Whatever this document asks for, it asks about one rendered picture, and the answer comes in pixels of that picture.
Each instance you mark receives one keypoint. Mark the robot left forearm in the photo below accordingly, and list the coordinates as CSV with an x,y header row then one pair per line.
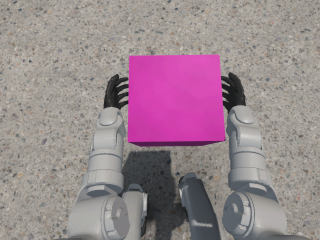
x,y
104,172

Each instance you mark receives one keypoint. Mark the right robot upper arm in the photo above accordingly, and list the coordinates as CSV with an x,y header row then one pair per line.
x,y
247,216

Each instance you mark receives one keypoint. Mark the robot left thigh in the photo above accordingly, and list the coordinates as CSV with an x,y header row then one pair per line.
x,y
137,204

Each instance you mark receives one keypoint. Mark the left robot upper arm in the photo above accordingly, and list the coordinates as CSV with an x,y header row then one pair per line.
x,y
99,218

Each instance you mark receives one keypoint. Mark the robot right forearm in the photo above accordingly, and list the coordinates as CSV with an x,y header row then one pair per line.
x,y
248,171

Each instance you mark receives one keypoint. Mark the right robot hand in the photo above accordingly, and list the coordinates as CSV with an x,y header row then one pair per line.
x,y
235,95

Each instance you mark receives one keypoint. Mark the robot left shin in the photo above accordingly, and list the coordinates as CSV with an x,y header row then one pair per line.
x,y
136,186

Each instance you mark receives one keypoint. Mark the left robot hand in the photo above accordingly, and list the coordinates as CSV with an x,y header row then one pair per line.
x,y
112,98

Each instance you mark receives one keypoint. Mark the carton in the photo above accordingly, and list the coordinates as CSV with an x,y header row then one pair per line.
x,y
175,100

